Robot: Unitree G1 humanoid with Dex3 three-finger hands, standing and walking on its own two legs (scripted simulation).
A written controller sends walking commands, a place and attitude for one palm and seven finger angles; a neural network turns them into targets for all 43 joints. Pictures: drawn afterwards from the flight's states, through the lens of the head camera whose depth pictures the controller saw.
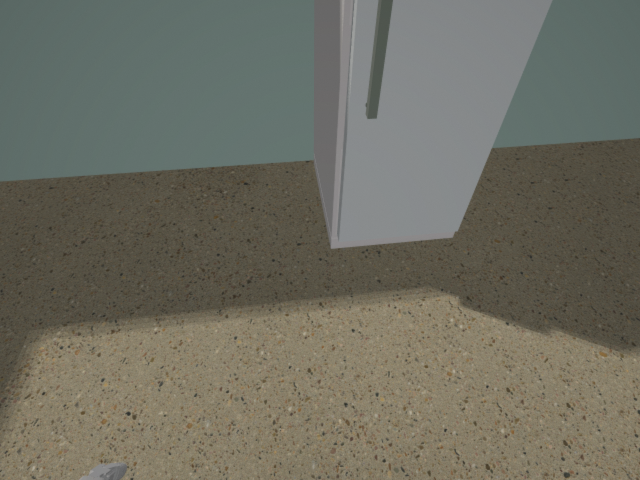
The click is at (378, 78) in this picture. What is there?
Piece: fridge door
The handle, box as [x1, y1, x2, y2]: [366, 0, 392, 118]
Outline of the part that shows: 392,0 378,0 368,97 366,103 367,118 376,118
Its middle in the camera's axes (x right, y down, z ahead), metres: +0.14 -0.51 +0.92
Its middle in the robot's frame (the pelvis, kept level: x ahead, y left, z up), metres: +1.06 -0.09 +0.14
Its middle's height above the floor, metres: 0.90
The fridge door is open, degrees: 0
